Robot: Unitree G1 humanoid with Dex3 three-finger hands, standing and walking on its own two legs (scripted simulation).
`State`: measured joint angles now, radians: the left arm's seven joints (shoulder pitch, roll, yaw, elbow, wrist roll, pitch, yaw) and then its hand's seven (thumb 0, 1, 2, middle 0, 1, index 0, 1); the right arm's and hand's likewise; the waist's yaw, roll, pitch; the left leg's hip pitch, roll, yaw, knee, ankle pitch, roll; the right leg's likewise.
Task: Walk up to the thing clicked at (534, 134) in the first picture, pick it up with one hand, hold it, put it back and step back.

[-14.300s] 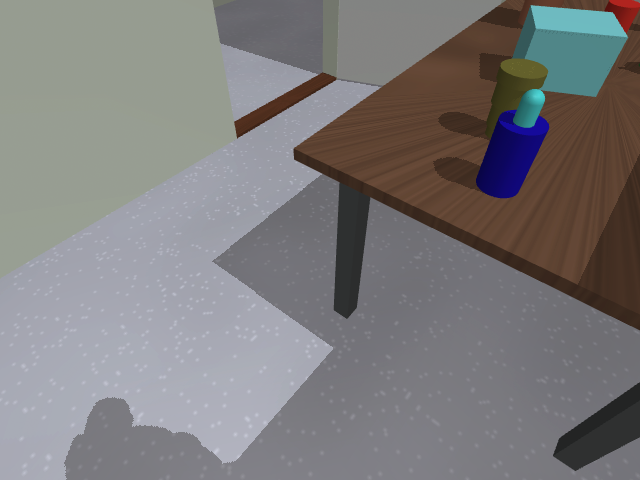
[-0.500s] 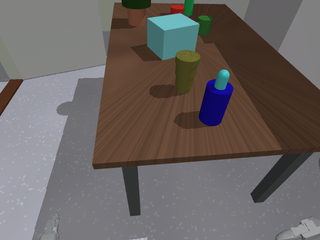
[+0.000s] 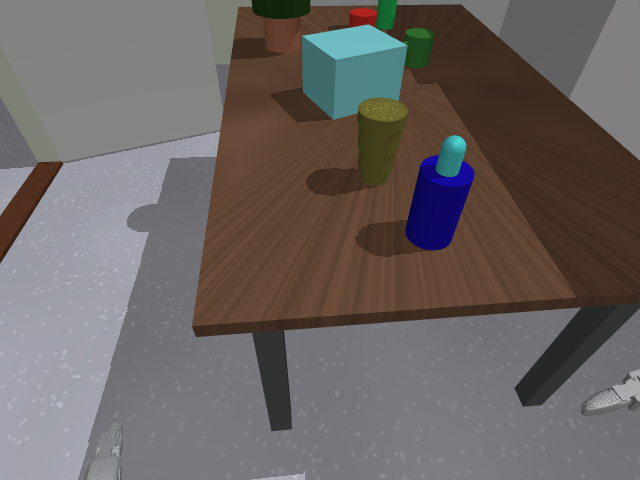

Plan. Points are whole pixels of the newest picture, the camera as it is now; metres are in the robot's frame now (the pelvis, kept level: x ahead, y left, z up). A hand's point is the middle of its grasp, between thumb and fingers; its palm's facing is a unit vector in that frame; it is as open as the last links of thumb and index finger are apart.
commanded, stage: go down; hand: right
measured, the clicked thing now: (441, 190) +0.57 -0.21 +0.05
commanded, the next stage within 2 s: none
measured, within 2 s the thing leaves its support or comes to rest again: neither
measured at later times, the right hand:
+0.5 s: hand (617, 251) +0.36 -0.36 +0.12, palm faces +0.17 +0.99 +0.00, open 17.6 cm
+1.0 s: hand (617, 219) +0.41 -0.38 +0.13, palm faces +0.18 +0.98 +0.02, open 17.4 cm
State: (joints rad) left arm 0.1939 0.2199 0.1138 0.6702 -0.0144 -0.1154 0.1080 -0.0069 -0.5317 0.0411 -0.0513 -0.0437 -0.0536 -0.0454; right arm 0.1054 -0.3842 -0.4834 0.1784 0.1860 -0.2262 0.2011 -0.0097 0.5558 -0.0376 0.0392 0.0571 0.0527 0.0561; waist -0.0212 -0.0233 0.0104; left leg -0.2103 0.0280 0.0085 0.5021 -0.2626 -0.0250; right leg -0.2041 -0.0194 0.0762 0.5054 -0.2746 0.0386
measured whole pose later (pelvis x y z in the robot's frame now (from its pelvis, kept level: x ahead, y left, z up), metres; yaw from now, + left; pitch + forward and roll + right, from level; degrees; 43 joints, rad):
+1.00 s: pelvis +0.01 -0.02 -0.02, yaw +2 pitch +9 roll +2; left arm 0.25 0.27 -0.05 0.56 0.00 -0.21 0.17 -0.01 -0.55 0.07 -0.06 -0.06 -0.06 -0.06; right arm -0.60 -0.80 -0.63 1.04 0.21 -0.13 0.54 -0.01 0.52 -0.04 0.05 0.05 0.05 0.05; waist 0.07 0.00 -0.09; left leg -0.48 0.00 -0.01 0.64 -0.32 -0.04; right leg -0.51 -0.04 0.06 0.73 -0.39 0.02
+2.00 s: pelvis +0.00 -0.03 -0.04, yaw +2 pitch +15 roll +4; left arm 0.27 0.28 -0.06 0.45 0.02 -0.21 0.16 -0.01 -0.55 0.07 -0.05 -0.05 -0.05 -0.06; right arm -0.88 -1.03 -0.63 1.26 0.10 -0.08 0.55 -0.01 0.58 -0.04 0.04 0.05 0.05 0.05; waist 0.14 -0.01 -0.12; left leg -0.67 -0.01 0.00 0.75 -0.35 -0.05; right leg -0.71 -0.04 0.08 0.88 -0.43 0.02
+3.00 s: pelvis -0.01 -0.02 -0.06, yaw +3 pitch +19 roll +4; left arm 0.27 0.25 -0.07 0.30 0.05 -0.18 0.11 -0.01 -0.54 0.05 -0.06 -0.05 -0.06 -0.06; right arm -0.86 -0.78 -0.57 1.23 0.11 -0.22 0.42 -0.01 0.52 -0.05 0.04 0.04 0.05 0.04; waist 0.19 0.02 -0.12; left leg -0.86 -0.01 0.00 0.91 -0.39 -0.04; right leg -0.89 -0.04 0.09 1.01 -0.47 0.03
